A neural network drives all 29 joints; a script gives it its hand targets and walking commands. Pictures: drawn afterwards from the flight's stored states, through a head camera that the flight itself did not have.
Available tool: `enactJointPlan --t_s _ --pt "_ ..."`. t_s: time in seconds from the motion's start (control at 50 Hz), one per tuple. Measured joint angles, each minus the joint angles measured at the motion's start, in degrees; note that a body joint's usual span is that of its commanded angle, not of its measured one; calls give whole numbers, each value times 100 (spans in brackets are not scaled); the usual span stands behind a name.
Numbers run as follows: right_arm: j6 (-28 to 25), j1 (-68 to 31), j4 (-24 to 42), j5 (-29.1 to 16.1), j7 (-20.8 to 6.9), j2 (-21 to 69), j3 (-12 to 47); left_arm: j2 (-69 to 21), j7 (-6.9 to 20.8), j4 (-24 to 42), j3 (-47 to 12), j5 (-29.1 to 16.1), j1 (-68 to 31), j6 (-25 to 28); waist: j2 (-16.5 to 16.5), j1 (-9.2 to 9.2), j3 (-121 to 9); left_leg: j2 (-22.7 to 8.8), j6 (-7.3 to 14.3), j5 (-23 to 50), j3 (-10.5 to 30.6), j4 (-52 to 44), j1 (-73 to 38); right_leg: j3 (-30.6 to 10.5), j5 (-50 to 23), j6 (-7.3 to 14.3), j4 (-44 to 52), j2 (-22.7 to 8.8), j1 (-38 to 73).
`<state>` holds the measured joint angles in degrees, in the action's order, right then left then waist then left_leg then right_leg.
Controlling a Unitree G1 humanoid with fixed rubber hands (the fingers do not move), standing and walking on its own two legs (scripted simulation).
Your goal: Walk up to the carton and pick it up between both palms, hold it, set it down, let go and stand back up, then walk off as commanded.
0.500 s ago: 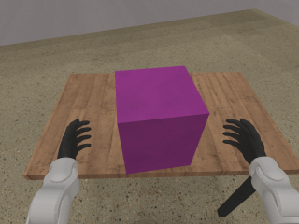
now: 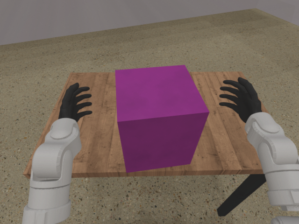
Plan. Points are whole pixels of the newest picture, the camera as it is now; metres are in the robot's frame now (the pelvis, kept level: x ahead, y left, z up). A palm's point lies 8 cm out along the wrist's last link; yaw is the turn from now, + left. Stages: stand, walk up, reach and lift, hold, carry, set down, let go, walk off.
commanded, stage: reach and lift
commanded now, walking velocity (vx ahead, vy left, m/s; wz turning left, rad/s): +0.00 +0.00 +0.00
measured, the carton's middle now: (154, 120) +0.42 +0.01 +0.05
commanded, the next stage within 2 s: none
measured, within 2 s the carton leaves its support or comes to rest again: neither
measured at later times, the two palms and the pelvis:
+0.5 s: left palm (72, 86) +0.37 +0.21 +0.22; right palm (239, 78) +0.43 -0.19 +0.21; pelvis +0.00 +0.00 +0.00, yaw +0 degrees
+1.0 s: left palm (72, 103) +0.37 +0.23 +0.15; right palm (233, 76) +0.45 -0.19 +0.19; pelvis +0.01 +0.00 +0.00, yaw +0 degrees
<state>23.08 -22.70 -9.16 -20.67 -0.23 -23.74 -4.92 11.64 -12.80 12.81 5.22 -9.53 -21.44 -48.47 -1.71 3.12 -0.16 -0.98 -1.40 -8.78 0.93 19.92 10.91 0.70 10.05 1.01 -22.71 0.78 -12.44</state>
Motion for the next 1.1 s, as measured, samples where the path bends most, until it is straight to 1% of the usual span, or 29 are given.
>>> enactJointPlan --t_s 0.06,0.16,0.22,0.34,0.4,0.46,0.54,0.62,0.7,0.74,0.86,0.9,1.02,1.06,1.1 --pt "40 -380 -381 -3 -12 -79 10 0 0 -171 3 6 -342 -33 0 26 0 0 0 4 0 0 0 0 -5 0 0 0 0" --pt "161 -925 -1256 -4 -87 -147 105 1 15 -893 67 94 -872 -129 0 109 1 -6 0 5 0 0 0 0 -5 2 1 6 0" --pt "153 -1044 -1373 -5 -116 -147 162 0 16 -1129 94 96 -980 -142 0 154 1 -9 0 -3 0 0 -1 0 4 4 1 9 1" --pt "57 -1408 -1405 -4 -122 -152 168 0 17 -1137 93 23 -1170 -140 0 169 0 -10 -14 -16 0 0 -1 0 14 4 1 10 0" --pt "80 -1739 -1634 -3 -120 -165 168 0 16 -1204 94 16 -1450 -141 0 169 0 -10 -16 -16 0 0 0 0 14 4 1 10 0" --pt "145 -2104 -2060 -3 -120 -188 168 0 16 -1490 94 19 -1833 -144 0 180 0 -10 -16 -16 0 0 0 0 14 4 1 10 0" --pt "232 -2471 -2598 -4 -132 -222 202 1 9 -2113 95 55 -2308 -145 0 221 1 -11 -16 -18 0 0 0 0 18 5 1 11 0" --pt "226 -2646 -2775 -5 -141 -225 280 0 -26 -2527 95 59 -2528 -142 0 266 1 -15 -17 -32 0 0 -1 0 32 6 1 15 1" --pt "138 -2783 -2856 -5 -140 -227 319 0 -39 -2634 95 69 -2559 -115 0 299 1 -18 -23 -48 0 0 -1 0 46 6 2 17 1" --pt "82 -2855 -3010 -4 -139 -227 323 0 -41 -2708 95 118 -2556 -68 0 303 2 -18 -27 -53 0 0 0 0 49 6 3 17 0" --pt "-54 -2886 -3687 -4 -140 -226 441 0 65 -3007 96 309 -2346 247 1 294 3 -19 -30 -55 0 0 3 0 49 6 10 18 1" --pt "-119 -2888 -3782 -5 -141 -226 495 0 107 -3070 96 322 -2181 412 8 284 11 -20 -30 -55 0 0 3 0 49 6 10 19 1" --pt "-595 -2887 -3798 -6 -187 -227 508 0 171 -3282 97 323 -1705 1065 11 277 15 -26 -31 -55 0 0 3 0 49 6 11 25 1" --pt "-735 -2885 -3950 -6 -258 -227 508 0 193 -3460 97 323 -1622 1328 11 280 15 -27 -31 -55 0 0 3 0 49 6 12 26 1" --pt "-848 -2881 -4287 -5 -341 -227 508 -1 214 -3705 97 324 -1570 1612 11 283 15 -27 -31 -55 0 0 3 0 49 6 12 26 1"
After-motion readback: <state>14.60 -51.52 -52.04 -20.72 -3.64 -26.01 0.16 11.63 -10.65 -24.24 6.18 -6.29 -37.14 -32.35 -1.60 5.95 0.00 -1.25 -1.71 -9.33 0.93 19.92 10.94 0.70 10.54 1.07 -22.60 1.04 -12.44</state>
